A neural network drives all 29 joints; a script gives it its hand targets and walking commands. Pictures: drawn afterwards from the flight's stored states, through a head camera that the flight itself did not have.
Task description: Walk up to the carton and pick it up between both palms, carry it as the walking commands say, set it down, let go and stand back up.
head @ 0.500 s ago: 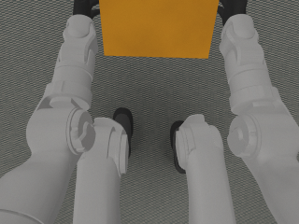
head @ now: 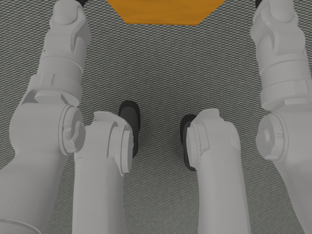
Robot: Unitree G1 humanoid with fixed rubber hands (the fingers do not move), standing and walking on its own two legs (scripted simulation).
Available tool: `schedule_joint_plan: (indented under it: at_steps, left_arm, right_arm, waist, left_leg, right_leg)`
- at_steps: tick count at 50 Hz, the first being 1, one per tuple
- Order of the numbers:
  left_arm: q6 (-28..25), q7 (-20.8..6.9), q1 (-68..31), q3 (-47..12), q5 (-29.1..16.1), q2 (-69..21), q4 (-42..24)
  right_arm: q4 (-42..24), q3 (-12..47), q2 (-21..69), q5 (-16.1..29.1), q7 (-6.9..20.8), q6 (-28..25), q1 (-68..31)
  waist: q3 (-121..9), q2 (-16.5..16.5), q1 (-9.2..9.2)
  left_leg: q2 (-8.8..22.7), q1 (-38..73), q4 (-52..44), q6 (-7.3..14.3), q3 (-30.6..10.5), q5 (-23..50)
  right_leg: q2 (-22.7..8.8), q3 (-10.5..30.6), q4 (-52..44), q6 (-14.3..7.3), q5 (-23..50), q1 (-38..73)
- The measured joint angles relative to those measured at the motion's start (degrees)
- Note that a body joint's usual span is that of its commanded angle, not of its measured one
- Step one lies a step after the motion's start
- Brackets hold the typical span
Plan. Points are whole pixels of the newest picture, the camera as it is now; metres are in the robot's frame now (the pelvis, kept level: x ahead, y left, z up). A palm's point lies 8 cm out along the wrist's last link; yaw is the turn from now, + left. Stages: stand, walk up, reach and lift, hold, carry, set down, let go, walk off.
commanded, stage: set down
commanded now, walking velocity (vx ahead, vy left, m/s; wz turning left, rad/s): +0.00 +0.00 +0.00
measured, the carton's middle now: out of the picture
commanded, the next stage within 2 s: let go in 1.20 s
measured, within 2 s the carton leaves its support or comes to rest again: neither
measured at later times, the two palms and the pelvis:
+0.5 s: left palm out of the picture +0.53 +0.20 -0.05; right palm out of the picture +0.56 -0.16 -0.04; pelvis -0.01 +0.00 +0.07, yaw +1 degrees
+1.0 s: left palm out of the picture +0.53 +0.20 +0.10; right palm out of the picture +0.55 -0.17 +0.10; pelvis +0.00 -0.01 +0.20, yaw +1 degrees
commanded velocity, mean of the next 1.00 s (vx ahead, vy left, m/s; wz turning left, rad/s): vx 0.00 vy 0.00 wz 0.00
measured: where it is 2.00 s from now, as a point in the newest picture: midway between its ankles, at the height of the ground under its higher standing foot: (161, 145)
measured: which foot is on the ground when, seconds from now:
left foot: down 0.00-1.00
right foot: down 0.00-1.00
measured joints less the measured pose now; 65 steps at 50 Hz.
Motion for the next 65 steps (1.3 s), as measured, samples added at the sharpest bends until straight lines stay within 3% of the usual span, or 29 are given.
schedule_joint_plan:
  at_steps: [5, 17, 25, 44, 49, 53, 59, 65]
  left_arm:
    - [3.8, 1.7, -2.2, -0.6, -1.1, 1.8, -7.7]
    - [8.8, 1.2, 0.7, -0.5, -1.5, 1.8, -9.8]
    - [12.4, 0.8, 3.7, 0.1, -1.6, 1.7, -16.9]
    - [15.7, -0.8, 5.2, 0.8, -1.6, 1.7, -19.9]
    - [16.3, -1.1, 8.4, 0.2, -1.6, 1.7, -24.2]
    - [16.5, -1.5, 8.5, 0.3, -1.5, 1.7, -24.2]
    - [14.2, -3.5, 9.1, 2.4, -1.5, 0.7, -17.9]
    - [11.6, -4.9, 12.7, 4.0, -1.1, -0.9, -15.2]
  right_arm:
    - [-4.4, 1.0, -1.3, 1.4, -1.1, 4.6, -2.1]
    - [-6.2, 1.7, -1.3, 1.5, -1.2, 8.6, -2.1]
    - [-9.3, 1.7, -1.3, 1.4, -1.2, 11.8, -2.0]
    - [-11.4, 1.7, -1.3, -0.3, -1.0, 15.2, -0.5]
    - [-14.1, 1.7, -1.3, -0.3, -0.8, 15.4, 2.6]
    - [-13.9, 1.7, -1.3, -0.4, -0.2, 15.5, 2.8]
    - [-3.8, 1.7, -1.3, -3.5, 1.9, 12.4, 3.1]
    - [-1.4, 1.6, -1.3, -6.0, 2.9, 9.7, 6.5]
  waist:
    - [8.5, -0.1, 0.53]
    - [7.9, -0.1, 0.71]
    - [7.9, -0.1, 0.71]
    - [7.9, -0.1, 0.71]
    - [7.9, -0.1, 0.71]
    - [7.9, -0.1, 0.71]
    - [1.6, -0.1, 0.71]
    - [-4.2, -0.1, 0.71]
  left_leg:
    - [0.0, 7.8, 0.0, 0.0, 0.0, -1.0]
    - [0.0, 16.3, -2.5, 0.0, 0.0, -2.7]
    - [0.0, 22.3, -9.2, 0.0, -0.2, -1.6]
    - [0.0, 39.6, -28.7, 0.0, -0.9, 2.1]
    - [0.0, 45.0, -35.1, 0.0, -1.3, 3.9]
    - [0.0, 49.2, -40.2, 0.0, -1.5, 5.7]
    - [0.0, 50.0, -46.1, 0.0, -1.9, 8.2]
    - [0.0, 50.0, -50.2, 0.0, -1.9, 9.2]
  right_leg:
    - [0.0, 0.0, 0.0, 0.0, -0.9, 7.7]
    - [0.0, 0.3, -2.7, -0.3, -2.3, 16.2]
    - [-0.1, 0.7, -9.6, -0.4, -0.6, 21.8]
    - [-0.4, 1.6, -29.6, -0.5, 4.3, 38.5]
    - [-0.6, 1.8, -36.2, -0.6, 6.4, 43.8]
    - [-0.7, 1.9, -41.3, -0.6, 8.3, 47.8]
    - [-0.9, 1.9, -47.3, -0.6, 10.8, 48.6]
    - [-1.1, 2.1, -51.5, -0.6, 12.1, 48.6]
